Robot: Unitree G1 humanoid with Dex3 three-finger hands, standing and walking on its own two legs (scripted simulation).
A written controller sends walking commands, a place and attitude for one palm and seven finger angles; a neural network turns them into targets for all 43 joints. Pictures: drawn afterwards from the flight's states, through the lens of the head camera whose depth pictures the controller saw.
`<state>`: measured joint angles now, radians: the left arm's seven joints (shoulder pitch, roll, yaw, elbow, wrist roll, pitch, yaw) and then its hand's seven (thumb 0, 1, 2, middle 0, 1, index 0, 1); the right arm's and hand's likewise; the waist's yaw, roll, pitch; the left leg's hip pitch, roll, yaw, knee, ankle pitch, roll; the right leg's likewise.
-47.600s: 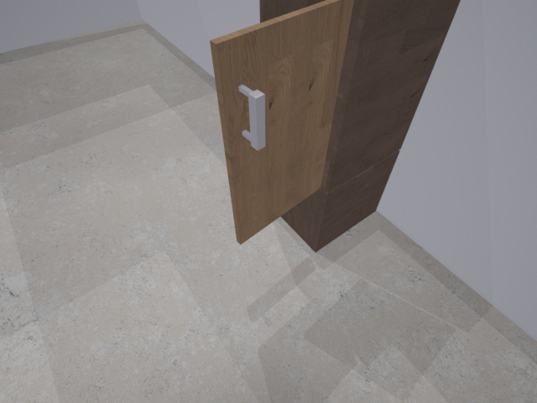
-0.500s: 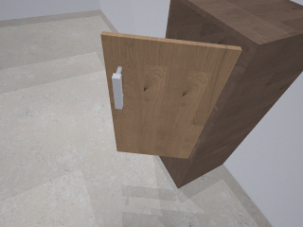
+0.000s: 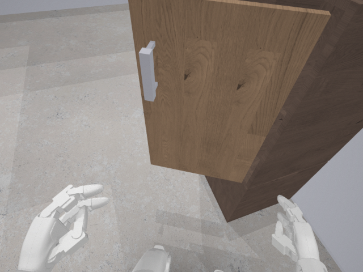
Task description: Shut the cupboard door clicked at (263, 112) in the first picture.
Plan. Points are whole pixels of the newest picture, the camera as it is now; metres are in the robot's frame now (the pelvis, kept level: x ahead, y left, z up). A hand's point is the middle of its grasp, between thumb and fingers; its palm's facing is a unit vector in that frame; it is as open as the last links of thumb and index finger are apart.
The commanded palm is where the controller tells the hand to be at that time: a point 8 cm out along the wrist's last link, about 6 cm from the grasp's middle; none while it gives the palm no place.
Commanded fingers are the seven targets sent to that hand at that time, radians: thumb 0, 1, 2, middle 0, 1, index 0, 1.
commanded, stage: raise the hand and make a fist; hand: left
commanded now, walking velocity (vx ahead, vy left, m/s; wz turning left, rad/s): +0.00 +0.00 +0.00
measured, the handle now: (150, 71) +0.49 +0.14 +0.18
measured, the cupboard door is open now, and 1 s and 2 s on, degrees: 58 58 58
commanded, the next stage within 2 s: bring the fist close to the handle in 1.36 s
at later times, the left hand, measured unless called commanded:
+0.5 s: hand (86, 194) +0.22 +0.20 +0.12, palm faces -0.10 -0.99 -0.04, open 3.4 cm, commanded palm +0.19 +0.26 +0.13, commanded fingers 0.00 0.90 0.90 -1.17 -1.36 -1.17 -1.36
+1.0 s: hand (67, 157) +0.25 +0.22 +0.18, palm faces -0.07 -1.00 -0.06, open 3.1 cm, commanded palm +0.22 +0.27 +0.19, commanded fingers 0.00 0.90 0.90 -1.30 -1.50 -1.30 -1.50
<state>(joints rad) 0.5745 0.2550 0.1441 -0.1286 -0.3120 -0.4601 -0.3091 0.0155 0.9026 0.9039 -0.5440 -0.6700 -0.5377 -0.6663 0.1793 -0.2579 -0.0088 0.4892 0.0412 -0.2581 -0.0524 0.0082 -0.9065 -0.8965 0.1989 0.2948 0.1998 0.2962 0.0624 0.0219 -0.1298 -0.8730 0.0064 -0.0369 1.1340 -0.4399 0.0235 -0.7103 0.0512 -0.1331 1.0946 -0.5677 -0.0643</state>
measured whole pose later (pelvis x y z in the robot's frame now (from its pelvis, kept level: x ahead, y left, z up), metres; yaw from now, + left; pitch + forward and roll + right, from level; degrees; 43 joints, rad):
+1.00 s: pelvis +0.02 +0.03 +0.06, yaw -1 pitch +1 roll -2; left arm 0.27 0.32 0.19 -0.18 -0.31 -0.04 -0.29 0.01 0.90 0.90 -1.30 -1.49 -1.29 -1.49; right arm 0.25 -0.25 0.08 0.57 0.07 -0.24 -0.05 0.01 -0.90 -0.90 0.20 0.30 0.20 0.30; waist 0.03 0.05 -0.05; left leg -0.43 -0.03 0.02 0.69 -0.28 0.07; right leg -0.28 0.02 -0.06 0.65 -0.38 -0.01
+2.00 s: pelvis +0.02 +0.01 +0.07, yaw -2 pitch +1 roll +0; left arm 0.02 0.27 0.16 0.07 -0.27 -0.04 -0.23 0.01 0.90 0.90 -1.30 -1.50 -1.30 -1.50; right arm 0.25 -0.27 0.05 0.61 0.07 -0.22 -0.04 0.01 -0.90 -0.90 0.20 0.30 0.20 0.30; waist 0.00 0.04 -0.04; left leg -0.38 -0.01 0.04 0.64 -0.27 0.04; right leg -0.27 0.04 -0.04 0.63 -0.38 -0.04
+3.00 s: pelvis +0.02 +0.00 +0.07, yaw -2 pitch +1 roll +0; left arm -0.25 0.23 0.10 0.33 -0.22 -0.09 -0.13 0.01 0.90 0.90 -1.31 -1.50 -1.30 -1.50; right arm 0.24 -0.26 0.03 0.61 0.07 -0.08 -0.04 0.01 -0.91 -0.90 0.20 0.29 0.20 0.30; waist -0.01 0.04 -0.03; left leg -0.39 -0.01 0.04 0.63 -0.26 0.03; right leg -0.28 0.04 -0.04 0.62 -0.37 -0.05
